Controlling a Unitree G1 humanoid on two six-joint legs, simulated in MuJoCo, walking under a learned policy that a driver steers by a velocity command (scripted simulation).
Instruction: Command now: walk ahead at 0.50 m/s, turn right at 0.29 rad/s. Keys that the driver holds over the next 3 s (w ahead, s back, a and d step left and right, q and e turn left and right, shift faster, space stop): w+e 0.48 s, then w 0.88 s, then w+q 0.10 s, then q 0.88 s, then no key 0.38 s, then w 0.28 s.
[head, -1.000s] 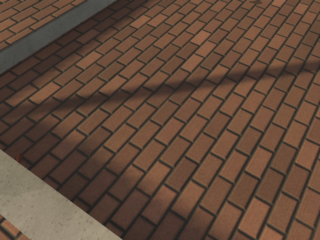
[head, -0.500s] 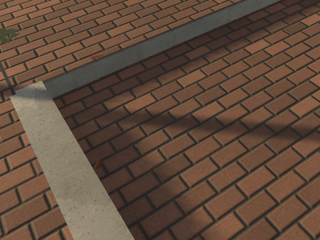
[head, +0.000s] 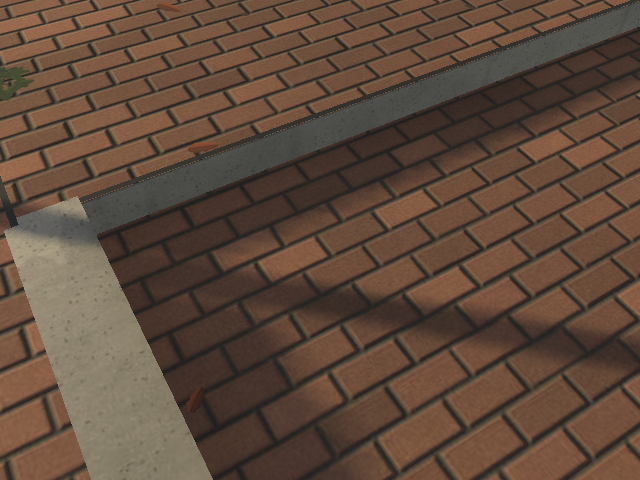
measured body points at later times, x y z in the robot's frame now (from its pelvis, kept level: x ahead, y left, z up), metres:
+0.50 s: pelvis +0.30 -0.06 -0.16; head +0.35 -0.06 +0.29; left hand +0.51 +0.14 -0.29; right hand +0.15 -0.27 -0.29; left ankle +0.12 +0.08 -0.61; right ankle +0.36 -0.12 -0.88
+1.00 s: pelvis +0.59 -0.05 -0.14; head +0.62 -0.03 +0.31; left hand +0.73 +0.19 -0.29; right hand +0.56 -0.32 -0.26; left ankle +0.65 +0.02 -0.88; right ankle +0.49 -0.16 -0.80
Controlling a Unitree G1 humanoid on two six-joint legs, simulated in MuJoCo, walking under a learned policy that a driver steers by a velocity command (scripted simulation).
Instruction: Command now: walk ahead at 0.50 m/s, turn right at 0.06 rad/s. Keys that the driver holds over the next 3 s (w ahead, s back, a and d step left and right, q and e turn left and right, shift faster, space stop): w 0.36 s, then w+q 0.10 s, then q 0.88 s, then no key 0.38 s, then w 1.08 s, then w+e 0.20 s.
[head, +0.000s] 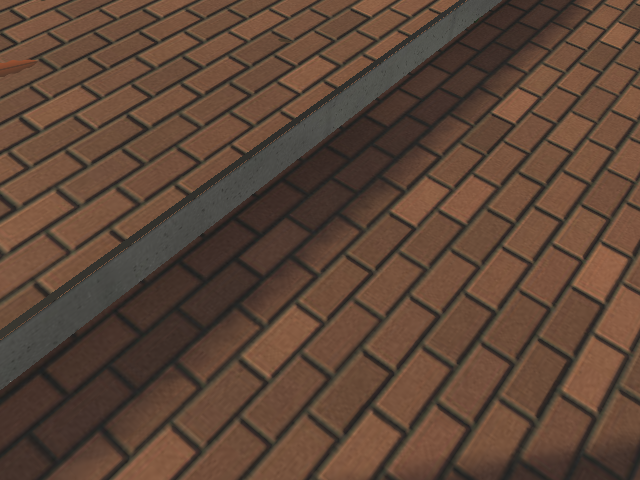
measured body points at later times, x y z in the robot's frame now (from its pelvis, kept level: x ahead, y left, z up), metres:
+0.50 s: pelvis +0.26 -0.04 +0.00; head +0.28 -0.05 +0.45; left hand +0.34 +0.22 -0.13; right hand +0.27 -0.28 -0.16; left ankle +0.18 +0.09 -0.65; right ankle +0.30 -0.10 -0.74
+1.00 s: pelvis +0.40 -0.01 -0.01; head +0.43 +0.01 +0.43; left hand +0.42 +0.26 -0.16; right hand +0.56 -0.25 -0.14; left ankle +0.47 +0.06 -0.74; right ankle +0.40 -0.15 -0.66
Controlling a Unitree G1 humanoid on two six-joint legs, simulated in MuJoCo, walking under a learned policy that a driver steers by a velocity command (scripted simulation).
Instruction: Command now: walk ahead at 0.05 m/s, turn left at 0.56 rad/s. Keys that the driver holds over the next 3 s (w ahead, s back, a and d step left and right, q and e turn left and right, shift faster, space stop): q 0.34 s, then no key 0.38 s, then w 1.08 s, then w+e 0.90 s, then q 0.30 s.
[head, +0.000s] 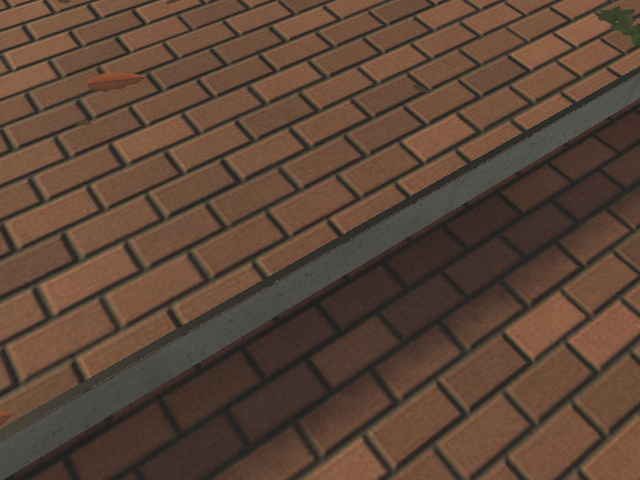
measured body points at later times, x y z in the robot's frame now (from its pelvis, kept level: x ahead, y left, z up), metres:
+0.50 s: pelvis +0.00 -0.05 +0.02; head +0.03 -0.08 +0.46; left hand +0.00 +0.24 -0.09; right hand +0.18 -0.29 -0.12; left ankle -0.02 +0.06 -0.66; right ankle +0.02 -0.15 -0.73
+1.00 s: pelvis +0.02 -0.04 +0.02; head +0.03 -0.04 +0.47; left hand +0.03 +0.25 -0.11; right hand +0.11 -0.30 -0.13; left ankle -0.08 +0.05 -0.73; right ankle +0.07 -0.14 -0.70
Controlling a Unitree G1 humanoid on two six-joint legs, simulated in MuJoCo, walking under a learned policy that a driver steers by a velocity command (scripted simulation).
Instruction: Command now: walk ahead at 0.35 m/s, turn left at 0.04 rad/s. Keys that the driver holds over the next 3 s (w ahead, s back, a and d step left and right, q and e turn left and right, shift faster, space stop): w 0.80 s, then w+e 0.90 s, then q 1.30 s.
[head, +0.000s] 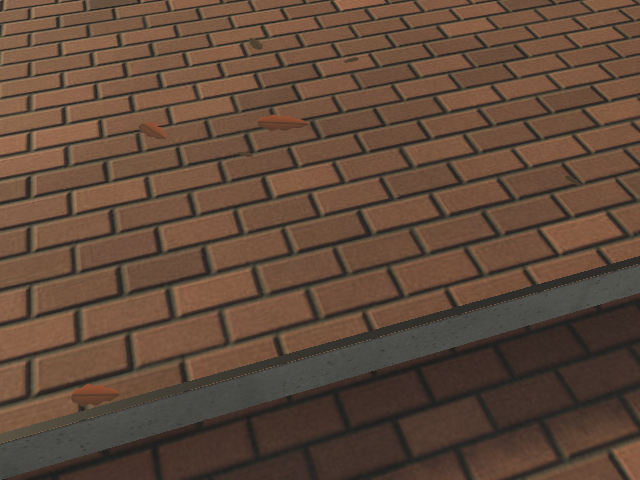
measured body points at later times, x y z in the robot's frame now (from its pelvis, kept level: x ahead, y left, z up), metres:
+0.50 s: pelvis +0.20 -0.03 -0.01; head +0.23 -0.04 +0.44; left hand +0.13 +0.21 -0.15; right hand +0.39 -0.26 -0.13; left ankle +0.37 +0.08 -0.72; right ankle +0.06 -0.11 -0.75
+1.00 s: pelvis +0.47 -0.01 +0.00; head +0.49 -0.01 +0.44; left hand +0.62 +0.21 -0.14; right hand +0.42 -0.25 -0.15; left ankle +0.39 +0.06 -0.75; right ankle +0.59 -0.14 -0.70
